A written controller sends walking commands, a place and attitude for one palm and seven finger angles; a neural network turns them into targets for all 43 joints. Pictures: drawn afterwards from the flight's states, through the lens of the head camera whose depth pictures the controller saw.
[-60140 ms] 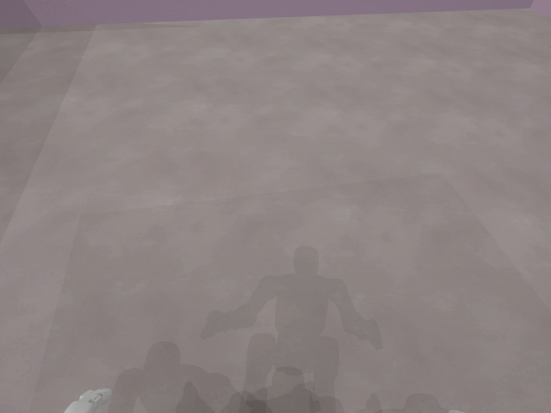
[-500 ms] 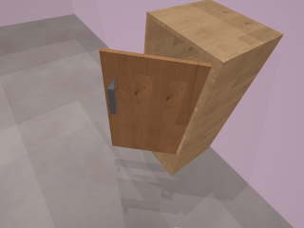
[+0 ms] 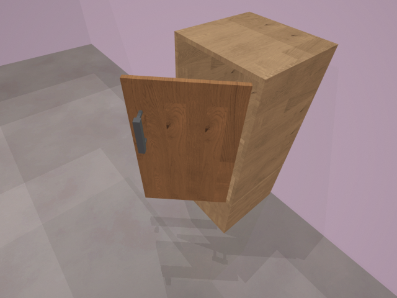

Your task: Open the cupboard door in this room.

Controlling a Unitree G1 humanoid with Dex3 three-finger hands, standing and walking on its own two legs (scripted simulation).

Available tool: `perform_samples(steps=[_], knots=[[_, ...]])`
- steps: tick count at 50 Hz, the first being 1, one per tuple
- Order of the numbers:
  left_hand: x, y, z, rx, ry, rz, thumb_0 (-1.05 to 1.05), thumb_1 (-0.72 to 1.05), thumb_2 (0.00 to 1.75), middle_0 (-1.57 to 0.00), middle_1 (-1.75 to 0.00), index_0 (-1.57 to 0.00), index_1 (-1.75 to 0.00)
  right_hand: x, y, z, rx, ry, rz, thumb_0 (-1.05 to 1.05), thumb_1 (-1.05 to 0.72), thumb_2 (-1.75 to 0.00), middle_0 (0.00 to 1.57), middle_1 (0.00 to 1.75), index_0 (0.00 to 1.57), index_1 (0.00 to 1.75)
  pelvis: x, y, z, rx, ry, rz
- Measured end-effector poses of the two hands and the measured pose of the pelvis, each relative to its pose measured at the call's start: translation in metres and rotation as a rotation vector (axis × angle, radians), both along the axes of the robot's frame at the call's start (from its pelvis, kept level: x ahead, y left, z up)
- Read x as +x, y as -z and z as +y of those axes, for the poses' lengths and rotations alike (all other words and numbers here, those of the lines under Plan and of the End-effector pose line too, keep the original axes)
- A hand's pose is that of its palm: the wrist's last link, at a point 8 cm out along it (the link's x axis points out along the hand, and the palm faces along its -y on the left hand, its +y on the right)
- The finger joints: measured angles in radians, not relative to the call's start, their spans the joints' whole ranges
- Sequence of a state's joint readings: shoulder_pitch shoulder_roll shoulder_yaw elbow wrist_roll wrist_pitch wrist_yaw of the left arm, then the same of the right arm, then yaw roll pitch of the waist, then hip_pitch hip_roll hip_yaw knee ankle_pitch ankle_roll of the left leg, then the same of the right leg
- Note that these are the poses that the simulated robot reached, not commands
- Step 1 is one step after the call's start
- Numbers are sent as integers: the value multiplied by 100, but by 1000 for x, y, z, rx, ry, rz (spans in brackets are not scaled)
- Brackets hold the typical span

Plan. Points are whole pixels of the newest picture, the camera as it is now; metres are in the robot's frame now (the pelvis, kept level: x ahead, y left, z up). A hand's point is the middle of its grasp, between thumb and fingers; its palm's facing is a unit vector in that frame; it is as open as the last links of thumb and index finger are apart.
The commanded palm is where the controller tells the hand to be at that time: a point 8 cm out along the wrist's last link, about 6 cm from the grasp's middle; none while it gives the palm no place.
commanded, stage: come to a stop and stand still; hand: left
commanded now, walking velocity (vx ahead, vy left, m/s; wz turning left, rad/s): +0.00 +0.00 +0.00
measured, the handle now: (141, 132) +0.59 +0.21 -0.03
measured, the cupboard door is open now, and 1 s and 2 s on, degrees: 47 47 47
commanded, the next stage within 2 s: look again from close up in 0.16 s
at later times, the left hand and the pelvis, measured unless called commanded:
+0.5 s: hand out of the picture +0.01 +0.18 -0.18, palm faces +0.05 -0.98 -0.19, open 7.4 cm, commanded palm none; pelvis +0.01 +0.01 -0.01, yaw +1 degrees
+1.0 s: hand out of the picture +0.00 +0.24 -0.18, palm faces +0.02 -0.98 -0.21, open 7.4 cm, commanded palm none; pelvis -0.01 +0.05 +0.00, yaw +0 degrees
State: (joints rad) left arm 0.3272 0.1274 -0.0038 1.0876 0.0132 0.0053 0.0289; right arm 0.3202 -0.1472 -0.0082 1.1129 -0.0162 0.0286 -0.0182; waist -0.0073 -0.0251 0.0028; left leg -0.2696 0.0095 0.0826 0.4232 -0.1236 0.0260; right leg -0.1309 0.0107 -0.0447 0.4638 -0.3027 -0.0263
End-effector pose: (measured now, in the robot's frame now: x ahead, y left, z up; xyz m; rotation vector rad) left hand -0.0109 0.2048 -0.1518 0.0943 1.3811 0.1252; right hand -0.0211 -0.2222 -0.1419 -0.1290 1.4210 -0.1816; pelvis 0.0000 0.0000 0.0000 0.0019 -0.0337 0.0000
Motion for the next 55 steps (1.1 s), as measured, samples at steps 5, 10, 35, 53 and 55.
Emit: perform_samples(steps=[5, 10, 35, 53, 55], knots=[[-12, 0, -3, -5, -6, 34, 1, 91, 90, -20, -30, -20, -29, -27, 0, 8, 18, 16, 74, 0, -92, -90, 20, 30, 20, 30, -3, 0, -2, -2, -1, 9], [-25, -1, -4, -2, -17, 76, 1, 91, 90, -20, -30, -20, -29, -37, 1, 17, 43, 28, 106, 0, -91, -90, 20, 30, 20, 30, -2, 0, -3, -1, 0, 17], [55, -1, 50, 60, 20, -167, 1, 90, 90, -20, -30, -20, -29, 92, -12, 12, -56, -66, -245, 0, -92, -90, 20, 30, 20, 30, 10, 7, 26, -25, 0, -9], [-19, -3, 79, 61, 12, 11, 1, 91, 90, -20, -30, -20, -29, 47, -10, 37, -36, -39, -145, 0, -91, -90, 20, 30, 20, 30, -8, 1, 51, -18, 10, 1], [-33, -3, 75, 52, 11, 50, 1, 91, 90, -20, -30, -20, -29, 37, -7, 37, -33, -23, -126, 0, -91, -90, 20, 30, 20, 30, -11, 1, 50, -16, 20, 2]])
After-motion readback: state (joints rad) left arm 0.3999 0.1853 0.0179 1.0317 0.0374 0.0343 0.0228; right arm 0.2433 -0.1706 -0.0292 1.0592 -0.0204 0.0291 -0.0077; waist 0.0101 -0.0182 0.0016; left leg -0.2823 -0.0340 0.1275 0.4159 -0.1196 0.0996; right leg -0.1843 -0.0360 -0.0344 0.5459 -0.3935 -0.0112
